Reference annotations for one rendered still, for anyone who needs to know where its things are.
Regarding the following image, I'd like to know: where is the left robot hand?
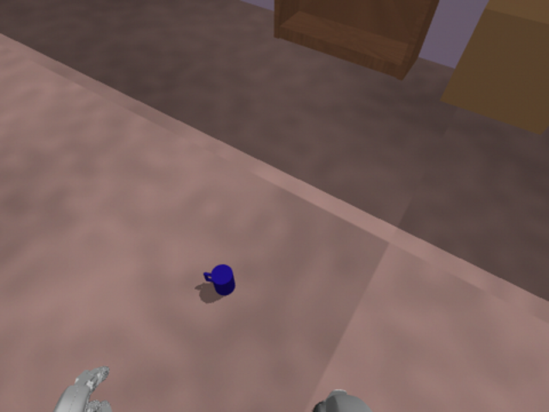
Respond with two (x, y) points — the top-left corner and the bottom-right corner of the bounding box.
(53, 366), (112, 412)

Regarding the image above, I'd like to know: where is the bookshelf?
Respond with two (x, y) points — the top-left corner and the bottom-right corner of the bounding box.
(274, 0), (439, 81)

